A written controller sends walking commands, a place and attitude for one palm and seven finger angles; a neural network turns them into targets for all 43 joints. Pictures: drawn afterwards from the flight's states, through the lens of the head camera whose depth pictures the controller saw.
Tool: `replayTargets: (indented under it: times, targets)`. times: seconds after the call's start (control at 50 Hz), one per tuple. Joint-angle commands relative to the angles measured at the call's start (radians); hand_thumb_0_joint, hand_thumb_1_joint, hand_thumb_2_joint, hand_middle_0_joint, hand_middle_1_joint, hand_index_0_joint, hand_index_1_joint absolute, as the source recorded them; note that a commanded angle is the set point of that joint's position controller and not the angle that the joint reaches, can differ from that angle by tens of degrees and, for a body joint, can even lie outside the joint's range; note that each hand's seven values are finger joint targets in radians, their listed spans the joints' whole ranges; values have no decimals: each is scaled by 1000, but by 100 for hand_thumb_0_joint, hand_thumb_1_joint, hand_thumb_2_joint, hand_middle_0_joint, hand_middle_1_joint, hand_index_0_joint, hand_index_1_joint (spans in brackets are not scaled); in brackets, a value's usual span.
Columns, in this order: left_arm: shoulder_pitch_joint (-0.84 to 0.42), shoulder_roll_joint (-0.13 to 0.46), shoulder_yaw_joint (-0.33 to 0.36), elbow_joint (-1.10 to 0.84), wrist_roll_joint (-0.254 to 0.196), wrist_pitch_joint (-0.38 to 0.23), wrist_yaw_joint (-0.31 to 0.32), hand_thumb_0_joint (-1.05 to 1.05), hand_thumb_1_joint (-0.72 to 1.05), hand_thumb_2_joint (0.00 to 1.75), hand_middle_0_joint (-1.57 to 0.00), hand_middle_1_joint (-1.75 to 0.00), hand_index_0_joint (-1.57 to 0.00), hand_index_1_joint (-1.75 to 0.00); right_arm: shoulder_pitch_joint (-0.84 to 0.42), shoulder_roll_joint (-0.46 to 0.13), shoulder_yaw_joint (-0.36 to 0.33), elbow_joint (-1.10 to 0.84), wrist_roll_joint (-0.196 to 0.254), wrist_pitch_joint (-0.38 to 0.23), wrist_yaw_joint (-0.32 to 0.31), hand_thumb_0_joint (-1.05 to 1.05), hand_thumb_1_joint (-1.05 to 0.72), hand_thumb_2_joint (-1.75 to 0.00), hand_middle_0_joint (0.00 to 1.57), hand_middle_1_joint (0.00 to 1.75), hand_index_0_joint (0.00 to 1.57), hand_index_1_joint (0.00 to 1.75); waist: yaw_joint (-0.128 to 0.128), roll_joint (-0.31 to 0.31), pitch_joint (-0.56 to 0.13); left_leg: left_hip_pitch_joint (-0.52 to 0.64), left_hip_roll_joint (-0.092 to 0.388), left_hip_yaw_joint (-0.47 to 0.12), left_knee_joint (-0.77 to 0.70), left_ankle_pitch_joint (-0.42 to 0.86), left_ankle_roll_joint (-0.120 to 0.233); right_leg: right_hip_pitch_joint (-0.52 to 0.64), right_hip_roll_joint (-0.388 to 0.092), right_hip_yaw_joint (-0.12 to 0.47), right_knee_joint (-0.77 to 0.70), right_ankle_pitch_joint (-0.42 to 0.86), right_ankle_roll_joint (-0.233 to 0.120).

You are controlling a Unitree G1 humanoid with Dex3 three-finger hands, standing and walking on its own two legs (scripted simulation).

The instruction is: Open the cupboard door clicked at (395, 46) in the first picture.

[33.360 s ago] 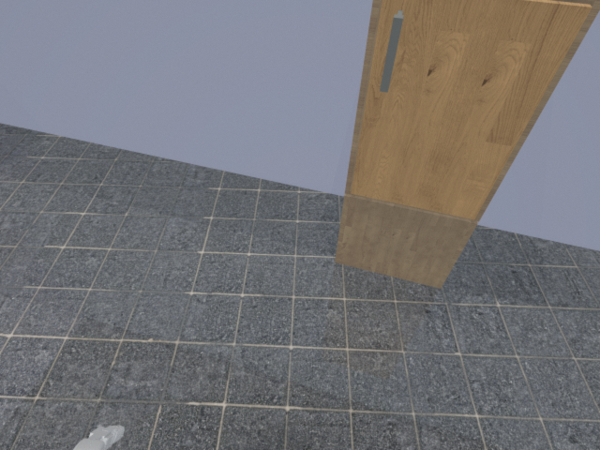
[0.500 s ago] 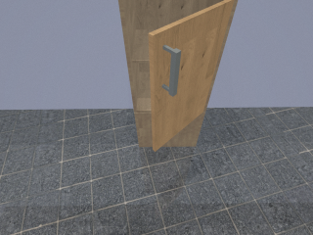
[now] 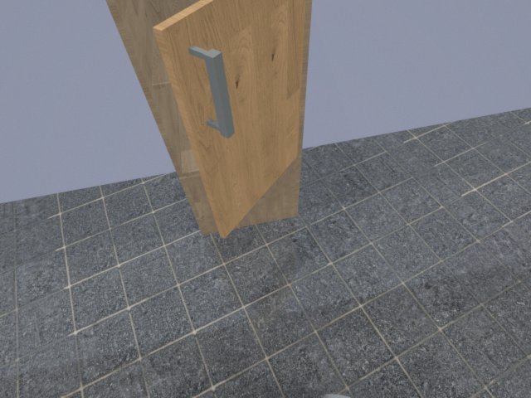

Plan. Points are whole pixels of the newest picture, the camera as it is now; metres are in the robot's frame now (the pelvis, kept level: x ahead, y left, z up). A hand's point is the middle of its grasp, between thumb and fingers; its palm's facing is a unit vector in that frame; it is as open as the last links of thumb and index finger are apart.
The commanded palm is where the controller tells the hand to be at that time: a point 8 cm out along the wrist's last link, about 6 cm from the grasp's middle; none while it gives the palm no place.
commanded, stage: walk to a spot facing it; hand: left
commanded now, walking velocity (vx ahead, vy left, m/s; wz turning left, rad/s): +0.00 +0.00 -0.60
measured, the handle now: (212, 94) +0.56 +0.13 +0.13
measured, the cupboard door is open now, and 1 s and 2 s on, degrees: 43 43 43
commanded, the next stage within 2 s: none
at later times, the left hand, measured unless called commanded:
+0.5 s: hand (173, 388) +0.15 +0.19 -0.18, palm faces -0.23 -0.95 -0.22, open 7.4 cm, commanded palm none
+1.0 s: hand (236, 324) +0.26 +0.09 -0.16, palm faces -0.59 -0.78 -0.23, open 7.4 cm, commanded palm none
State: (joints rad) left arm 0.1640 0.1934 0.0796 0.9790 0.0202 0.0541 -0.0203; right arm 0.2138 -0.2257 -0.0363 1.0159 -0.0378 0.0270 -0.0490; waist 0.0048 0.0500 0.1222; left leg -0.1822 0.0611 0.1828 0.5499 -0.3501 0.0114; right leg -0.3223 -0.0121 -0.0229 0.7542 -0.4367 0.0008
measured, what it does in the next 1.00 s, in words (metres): steps on the spot, turning right: right foot, then left foot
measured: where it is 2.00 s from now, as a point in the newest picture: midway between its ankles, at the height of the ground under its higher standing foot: (342, 390)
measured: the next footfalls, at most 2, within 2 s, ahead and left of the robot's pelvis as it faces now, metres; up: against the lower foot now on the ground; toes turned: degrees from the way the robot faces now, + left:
right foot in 0.04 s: +0.03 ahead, -0.13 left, +0.00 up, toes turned -3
left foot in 0.42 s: +0.08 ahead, +0.13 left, +0.00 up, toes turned -15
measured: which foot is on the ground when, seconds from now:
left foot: down 0.00-0.04, up 0.06-0.40, down 0.42-0.72, up 0.74-1.00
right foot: up 0.00-0.02, down 0.04-0.42, up 0.44-0.70, down 0.72-1.00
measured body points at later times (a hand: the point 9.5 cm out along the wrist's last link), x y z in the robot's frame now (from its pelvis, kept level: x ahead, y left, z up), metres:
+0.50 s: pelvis +0.03 +0.00 +0.00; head +0.10 +0.01 +0.44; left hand +0.16 +0.24 -0.16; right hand +0.07 -0.27 -0.13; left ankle +0.04 +0.14 -0.73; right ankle -0.03 -0.12 -0.69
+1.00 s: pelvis +0.07 -0.03 +0.01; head +0.14 -0.06 +0.45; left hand +0.29 +0.13 -0.15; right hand -0.01 -0.30 -0.13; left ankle +0.15 +0.09 -0.69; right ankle +0.00 -0.13 -0.73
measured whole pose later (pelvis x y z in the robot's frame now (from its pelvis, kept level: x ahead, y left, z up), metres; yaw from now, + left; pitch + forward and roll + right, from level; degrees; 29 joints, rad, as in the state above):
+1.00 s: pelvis +0.07 -0.03 +0.01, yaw -36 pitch +2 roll +1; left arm 0.15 0.23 0.05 0.90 0.03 0.04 0.00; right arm 0.14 -0.24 -0.05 0.88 0.00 0.04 -0.02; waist -0.01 -0.04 0.13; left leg -0.42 0.04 0.03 0.83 -0.42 -0.07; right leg -0.29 0.03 0.11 0.53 -0.28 -0.01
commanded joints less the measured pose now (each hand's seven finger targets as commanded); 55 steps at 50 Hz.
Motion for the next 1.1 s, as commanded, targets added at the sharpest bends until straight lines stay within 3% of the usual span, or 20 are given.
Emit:
replayTargets:
  times: [0.0,0.02,0.04,0.16,0.26,0.34,0.36,0.4,0.44,0.52,0.62,0.66,0.68,0.7,0.72,0.78,0.98,1.02,1.04,1.08]
  targets:
    - [158,170,41,-32,9,-34,14,0,90,90,-20,-30,-20,-30,-37,-144,-53,-104,22,-9,6,0,-90,-90,20,30,20,30,67,-220,-120,-154,102,-29,227,189,-15,245,-133,211,-387,445,-64]
    - [181,272,62,-36,10,-44,29,0,90,90,-20,-30,-20,-30,-81,-88,-42,-158,26,-5,16,0,-90,-90,20,30,20,30,83,-412,-119,-351,-27,-28,466,-272,-65,280,-372,549,-453,695,-200]
    - [198,281,61,-36,-1,-43,38,0,90,90,-20,-30,-20,-30,-101,-107,-41,-157,23,6,16,0,-90,-90,20,30,20,30,91,-318,-126,-366,-1,-167,584,-281,-55,253,-377,548,-448,598,-265]
    - [61,229,47,-97,12,-42,48,0,90,90,-20,-30,-20,-30,-117,-62,-37,-163,29,3,27,0,-90,-90,20,30,20,30,18,-114,-145,-296,-12,-179,462,-126,-71,180,-213,410,-386,563,-214]
    - [90,234,53,-93,13,-37,43,0,90,90,-20,-30,-20,-30,-136,-68,-36,-191,38,-9,18,0,-90,-90,20,30,20,30,32,-212,-184,-274,-49,-181,298,-113,-69,256,-178,434,-341,705,-203]
    - [22,219,51,-110,4,-26,41,0,90,90,-20,-30,-20,-30,-41,-82,-36,-166,43,-21,7,0,-90,-90,20,30,20,30,-28,-197,-196,-48,-62,-179,-31,61,-61,136,-116,417,-253,686,-122]
    - [9,188,44,-122,-4,-24,39,0,90,90,-20,-30,-20,-30,-2,-114,-41,-154,40,-29,1,0,-90,-90,20,30,20,30,-49,-128,-208,103,-10,-208,-145,149,-50,19,-67,377,-197,570,-76]
    - [4,121,26,-163,-12,-23,20,0,90,90,-20,-30,-20,-30,32,-259,-66,-168,12,-35,-9,0,-90,-90,20,30,20,30,-50,265,-199,204,420,-607,-264,442,150,-249,79,92,184,-215,34]
    - [-4,146,33,-175,0,-17,8,0,90,90,-20,-30,-20,-30,-14,-222,-50,-204,-2,-30,-8,0,-90,-90,20,30,20,30,-23,83,-137,47,403,-532,-254,418,212,-241,19,95,376,-154,52]
    - [-41,115,22,-161,-1,-14,-18,0,90,90,-20,-30,-20,-30,-24,-176,-38,-206,2,-30,-8,0,-90,-90,20,30,20,30,-9,180,-136,134,226,-211,-133,748,108,-240,-3,11,294,-69,62]
    - [-54,111,7,-172,-3,-29,-22,0,90,90,-20,-30,-20,-30,44,-208,-56,-189,5,-24,5,0,-90,-90,20,30,20,30,-31,165,-186,163,234,-136,-46,756,70,-54,31,-80,-68,18,27]
    - [46,135,17,-139,-3,-36,-18,0,90,90,-20,-30,-20,-30,11,-210,-59,-193,16,-20,11,0,-90,-90,20,30,20,30,33,97,-214,55,203,-97,100,652,18,164,40,-83,-287,253,1]
    - [138,224,35,-111,6,-45,-5,0,90,90,-20,-30,-20,-30,-3,-171,-56,-211,34,-20,20,0,-90,-90,20,30,20,30,74,-104,-262,-140,142,-30,288,417,-38,384,-109,102,-346,561,-56]
    - [217,339,66,-93,9,-52,15,0,90,90,-20,-30,-20,-30,-79,-94,-36,-270,38,-18,24,0,-90,-90,20,30,20,30,119,-410,-262,-410,-21,-21,571,-292,-87,479,-380,490,-365,996,-198]
    - [225,333,64,-85,-5,-52,30,0,90,90,-20,-30,-20,-30,-66,-127,-35,-269,35,-5,13,0,-90,-90,20,30,20,30,114,-370,-292,-430,17,-199,651,-320,-76,474,-407,455,-345,997,-260]
    - [20,245,38,-147,4,-30,44,0,90,90,-20,-30,-20,-30,-78,-122,-40,-215,32,6,23,0,-90,-90,20,30,20,30,31,-285,-132,-394,47,-201,654,-166,-83,192,-259,361,-402,511,-215]
    - [-22,237,39,-151,2,-32,34,0,90,90,-20,-30,-20,-30,30,-88,-33,-172,39,-17,18,0,-90,-90,20,30,20,30,-35,-209,-185,-93,-47,-143,66,39,-81,100,-145,351,-285,595,-141]
    - [-38,165,24,-174,-10,-23,28,0,90,90,-20,-30,-20,-30,110,-170,-47,-148,28,-34,9,0,-90,-90,20,30,20,30,-65,3,-210,125,118,-313,-184,168,-24,-98,-12,256,-127,311,-40]
    - [-12,112,13,-193,-21,-21,18,0,90,90,-20,-30,-20,-30,127,-271,-65,-163,10,-43,6,0,-90,-90,20,30,20,30,-60,296,-216,188,394,-606,-266,344,109,-253,96,83,124,-159,26]
    - [-36,146,24,-209,-8,-22,6,0,90,90,-20,-30,-20,-30,64,-253,-56,-210,-2,-36,0,0,-90,-90,20,30,20,30,-34,80,-165,11,440,-545,-263,330,209,-214,-3,90,385,-176,35]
